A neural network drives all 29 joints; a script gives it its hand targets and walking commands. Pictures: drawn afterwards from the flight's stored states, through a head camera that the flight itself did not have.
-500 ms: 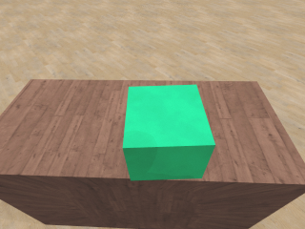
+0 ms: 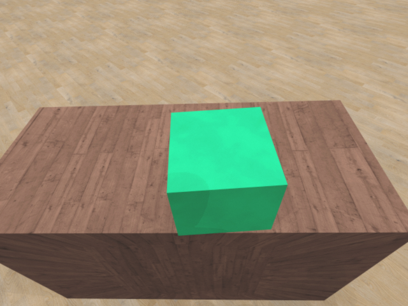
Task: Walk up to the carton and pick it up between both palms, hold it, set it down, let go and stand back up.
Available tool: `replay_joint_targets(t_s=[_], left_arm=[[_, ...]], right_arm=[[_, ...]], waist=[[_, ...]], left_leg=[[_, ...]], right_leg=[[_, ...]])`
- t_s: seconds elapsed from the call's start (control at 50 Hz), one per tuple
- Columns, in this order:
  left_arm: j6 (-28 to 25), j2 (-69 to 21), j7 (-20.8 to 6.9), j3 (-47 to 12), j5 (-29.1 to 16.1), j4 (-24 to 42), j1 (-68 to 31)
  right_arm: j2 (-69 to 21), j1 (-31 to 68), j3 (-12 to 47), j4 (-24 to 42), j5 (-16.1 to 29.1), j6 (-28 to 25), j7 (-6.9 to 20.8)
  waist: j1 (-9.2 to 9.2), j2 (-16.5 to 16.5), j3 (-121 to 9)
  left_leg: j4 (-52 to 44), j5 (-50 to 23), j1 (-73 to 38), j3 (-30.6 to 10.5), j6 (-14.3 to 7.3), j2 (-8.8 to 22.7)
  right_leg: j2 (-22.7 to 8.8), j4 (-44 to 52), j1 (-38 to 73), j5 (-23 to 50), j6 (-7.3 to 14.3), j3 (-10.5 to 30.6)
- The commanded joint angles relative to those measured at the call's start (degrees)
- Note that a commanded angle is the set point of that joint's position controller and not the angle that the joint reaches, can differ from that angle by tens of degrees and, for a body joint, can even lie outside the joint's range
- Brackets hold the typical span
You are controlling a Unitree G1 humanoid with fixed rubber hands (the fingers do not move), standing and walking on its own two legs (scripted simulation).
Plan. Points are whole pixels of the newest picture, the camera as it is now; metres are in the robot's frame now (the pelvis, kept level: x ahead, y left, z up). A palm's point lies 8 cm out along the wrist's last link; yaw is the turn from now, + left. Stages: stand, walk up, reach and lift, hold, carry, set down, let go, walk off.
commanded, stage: walk up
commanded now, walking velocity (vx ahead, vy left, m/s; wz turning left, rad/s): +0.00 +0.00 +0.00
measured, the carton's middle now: (220, 169) +0.43 -0.02 +0.01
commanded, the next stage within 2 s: stand in 0.22 s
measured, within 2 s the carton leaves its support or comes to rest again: neither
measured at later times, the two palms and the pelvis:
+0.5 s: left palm out of the picture -0.06 +0.20 -0.17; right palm out of the picture -0.02 -0.20 -0.16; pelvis -0.02 +0.01 -0.01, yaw +1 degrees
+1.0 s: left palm out of the picture +0.04 +0.19 -0.12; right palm out of the picture +0.05 -0.23 -0.11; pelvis -0.09 -0.03 -0.02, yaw -1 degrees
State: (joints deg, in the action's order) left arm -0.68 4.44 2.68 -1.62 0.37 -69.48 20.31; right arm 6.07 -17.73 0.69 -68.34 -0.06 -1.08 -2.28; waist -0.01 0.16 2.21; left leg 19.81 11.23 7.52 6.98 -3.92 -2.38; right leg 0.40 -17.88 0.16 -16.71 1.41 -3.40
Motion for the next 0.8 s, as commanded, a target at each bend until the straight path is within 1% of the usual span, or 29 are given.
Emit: replay_joint_targets(t_s=[0.0, 0.26, 0.4, 0.42, 0.44, 0.46, 0.48, 0.5, 0.52, 0.54, 0.56, 0.58, 0.6, 0.62, 0.64, 0.66, 0.68, 0.7, 0.72, 0.74, 0.76, 0.78], left_arm=[[-0.2, 4.0, 0.2, 0.3, 0.0, -0.9, 6.4], [-0.4, 3.1, 0.3, -0.1, 0.1, -1.3, 7.9], [-0.5, 3.0, 0.2, -0.1, 0.1, -1.2, 8.4], [10.3, 20.8, -3.0, 2.2, -6.2, 22.9, -55.9], [18.4, 20.9, -1.2, 0.3, -9.8, 19.0, -48.8], [25.0, 19.0, -0.4, -1.1, -12.4, 21.0, -48.5], [30.2, 15.2, 0.3, -3.2, -14.3, 22.1, -43.7], [34.3, 13.8, 0.9, -3.0, -14.6, 27.6, -39.5], [38.1, 12.6, 1.2, -1.8, -14.2, 33.2, -35.1], [40.6, 11.8, 0.8, -0.6, -13.1, 37.4, -32.5], [42.1, 10.3, 0.0, 0.0, -11.8, 39.8, -32.1], [43.4, 8.0, -1.5, 0.8, -10.3, 40.2, -30.0], [44.9, 6.2, -3.3, 1.5, -8.5, 39.5, -27.0], [47.2, 5.1, -5.1, 2.4, -5.8, 40.0, -22.3], [49.7, 4.8, -7.3, 3.1, -3.3, 39.8, -18.0], [51.8, 5.1, -9.2, 3.8, -1.3, 41.6, -13.6], [53.8, 5.7, -10.6, 4.3, 0.7, 44.2, -10.2], [55.6, 6.6, -11.5, 4.7, 2.5, 47.1, -8.5], [57.0, 7.6, -11.9, 5.4, 4.2, 49.3, -8.0], [57.7, 8.7, -11.8, 5.9, 5.9, 51.6, -8.7], [57.7, 9.7, -11.4, 6.5, 7.3, 53.3, -9.6], [57.1, 10.5, -10.7, 7.0, 8.1, 55.0, -11.4]], right_arm=[[3.5, -4.5, -0.4, 0.6, 0.0, -0.5, -0.2], [2.7, -5.6, -0.1, -0.2, 0.1, -0.7, -0.2], [2.6, -5.7, 0.1, -0.7, 0.2, -0.8, -0.2], [8.2, 57.4, -9.2, 20.5, -4.6, 2.5, 3.0], [9.0, 46.6, -12.6, 16.8, -4.8, 10.4, 4.4], [8.3, 45.1, -11.9, 21.4, -3.5, 16.6, 5.5], [6.6, 41.2, -9.8, 24.9, -1.5, 21.9, 6.3], [5.1, 35.2, -6.6, 27.8, 1.1, 25.1, 6.8], [4.4, 28.0, -4.0, 29.5, 3.8, 26.5, 7.4], [3.9, 24.8, -0.1, 29.8, 7.7, 26.8, 8.3], [3.9, 23.9, 3.2, 27.6, 10.6, 26.5, 9.1], [4.9, 21.8, 6.1, 24.5, 13.2, 26.6, 9.7], [6.0, 19.9, 8.1, 21.9, 15.2, 27.0, 9.7], [7.7, 17.4, 9.4, 20.1, 16.6, 27.9, 9.1], [9.6, 15.8, 9.4, 20.7, 17.4, 28.6, 7.9], [11.8, 14.6, 8.5, 22.3, 17.5, 28.5, 6.1], [14.1, 14.5, 7.4, 24.1, 17.2, 27.9, 4.2], [15.7, 15.5, 6.2, 25.8, 16.8, 27.1, 2.5], [16.6, 17.0, 5.0, 27.2, 16.3, 26.4, 1.1], [16.7, 18.5, 4.4, 28.8, 15.6, 26.3, 0.0], [15.8, 19.9, 3.6, 31.5, 14.7, 26.1, -0.7], [14.5, 21.2, 3.0, 34.6, 13.4, 26.0, -1.0]], waist=[[0.03, -1.1, 4.6], [-0.07, -1.2, 4.5], [-0.01, -0.6, 4.3], [-3.21, -6.7, -8.8], [-5.43, -7.4, -3.4], [-5.61, -7.8, -6.6], [-3.83, -6.2, -14.6], [-1.23, -3.8, -19.4], [-0.50, 0.3, -26.2], [-0.09, 2.9, -31.9], [-0.57, 6.4, -35.0], [-1.18, 9.8, -35.0], [-1.82, 11.9, -32.9], [-1.27, 12.9, -29.1], [-1.74, 11.9, -25.7], [-2.30, 9.5, -21.9], [-2.58, 6.9, -17.1], [-2.82, 4.6, -12.1], [-3.16, 2.3, -7.4], [-2.84, 1.3, -3.0], [-2.50, -0.2, 1.5], [-1.98, -1.5, 4.7]], left_leg=[[-3.4, -9.9, -1.0, -9.0, 0.0, 9.4], [-3.7, -7.8, -0.5, -9.3, 0.2, 9.2], [-3.6, -9.3, -0.5, -9.3, 0.1, 9.3], [8.5, -4.7, 19.2, -9.8, 3.8, 8.7], [12.7, 11.9, 23.9, -7.9, 4.5, 7.9], [13.0, 18.1, 23.3, -7.8, 4.7, 8.0], [13.9, 16.2, 22.0, -7.2, 5.4, 7.8], [15.6, 9.5, 19.6, -7.7, 6.2, 8.1], [18.5, -1.7, 14.6, -7.9, 7.4, 8.0], [22.2, -19.0, 6.7, -9.2, 8.2, 8.0], [25.0, -37.4, -2.5, -11.0, 8.6, 8.4], [26.3, -49.0, -11.0, -12.9, 8.6, 9.1], [26.0, -53.5, -16.6, -14.1, 8.5, 9.7], [23.4, -49.6, -18.6, -14.0, 8.6, 10.0], [20.8, -42.4, -18.3, -12.6, 8.8, 9.7], [18.2, -37.8, -18.3, -11.1, 9.0, 8.8], [16.1, -34.4, -18.6, -9.9, 9.0, 7.9], [14.4, -31.4, -18.4, -9.1, 8.9, 6.9], [13.1, -28.6, -17.5, -8.5, 8.6, 6.1], [11.7, -22.8, -14.9, -7.8, 8.4, 5.3], [10.3, -16.0, -12.5, -6.7, 8.2, 4.9], [9.4, -10.7, -10.3, -5.7, 7.9, 4.6]], right_leg=[[-7.2, 3.3, -7.6, 9.2, 0.6, 5.6], [-7.2, 2.6, -9.1, 8.0, 0.6, 5.7], [-7.3, 2.1, -9.5, 8.5, 0.5, 5.6], [-4.3, -13.9, -25.2, -2.3, 1.5, 2.4], [-5.6, -16.8, -25.7, -10.1, 2.0, 3.3], [-6.1, -18.1, -21.6, -13.2, 2.3, 4.0], [-6.5, -19.9, -17.6, -10.3, 2.1, 5.3], [-7.0, -21.8, -20.1, -2.1, 2.1, 6.8], [-6.4, -25.0, -21.9, 8.1, 2.1, 5.6], [-5.3, -28.8, -25.8, 19.5, 1.7, 3.8], [-4.0, -31.8, -33.1, 25.8, 0.7, 1.9], [-2.9, -31.7, -40.8, 24.1, 0.5, 0.6], [-2.0, -29.3, -46.0, 20.2, 1.1, -0.2], [-0.9, -24.1, -44.7, 15.7, 2.0, -0.3], [-0.4, -18.6, -39.8, 13.6, 3.1, -0.2], [0.4, -14.6, -35.6, 14.5, 3.3, -0.7], [1.2, -11.8, -33.2, 15.5, 3.0, -1.5], [1.9, -9.8, -32.7, 15.5, 2.3, -2.4], [2.4, -8.2, -32.8, 15.1, 1.6, -3.1], [2.8, -6.3, -32.2, 11.8, 1.2, -3.5], [2.6, -4.4, -32.3, 7.5, 1.2, -3.4], [2.2, -2.9, -33.1, 4.3, 1.1, -3.0]])
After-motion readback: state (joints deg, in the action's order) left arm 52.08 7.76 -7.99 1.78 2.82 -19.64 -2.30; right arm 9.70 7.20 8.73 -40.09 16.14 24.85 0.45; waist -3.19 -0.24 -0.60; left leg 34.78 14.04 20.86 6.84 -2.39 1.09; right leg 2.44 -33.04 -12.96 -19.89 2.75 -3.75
